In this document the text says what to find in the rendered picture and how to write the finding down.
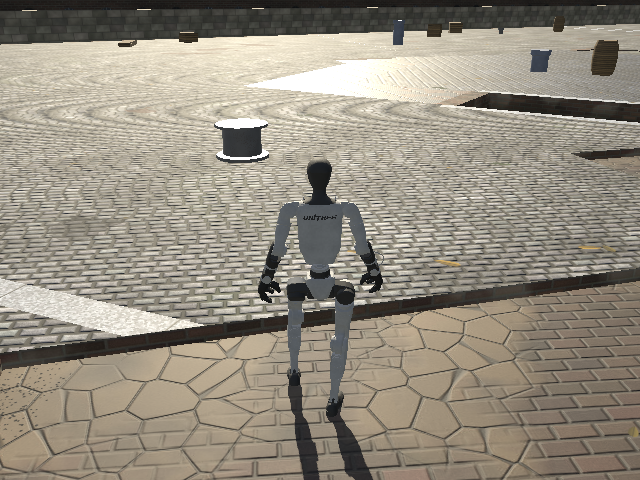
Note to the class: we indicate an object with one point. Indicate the right robot forearm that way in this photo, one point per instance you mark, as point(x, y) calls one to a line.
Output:
point(370, 261)

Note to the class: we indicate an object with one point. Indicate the left robot hand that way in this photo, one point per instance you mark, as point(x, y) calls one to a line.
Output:
point(262, 288)

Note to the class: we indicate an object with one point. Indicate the right robot upper arm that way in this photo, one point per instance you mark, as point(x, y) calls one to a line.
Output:
point(350, 210)

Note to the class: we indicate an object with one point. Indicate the left robot thigh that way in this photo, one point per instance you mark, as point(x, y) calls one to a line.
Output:
point(296, 292)

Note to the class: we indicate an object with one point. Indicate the robot left foot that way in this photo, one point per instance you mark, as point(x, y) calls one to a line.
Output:
point(294, 378)

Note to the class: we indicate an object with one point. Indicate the left robot upper arm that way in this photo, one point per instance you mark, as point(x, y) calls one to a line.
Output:
point(287, 211)

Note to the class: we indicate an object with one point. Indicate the left robot forearm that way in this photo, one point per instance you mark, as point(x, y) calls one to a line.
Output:
point(270, 267)

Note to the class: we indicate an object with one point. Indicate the right robot hand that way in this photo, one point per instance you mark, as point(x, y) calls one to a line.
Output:
point(378, 281)

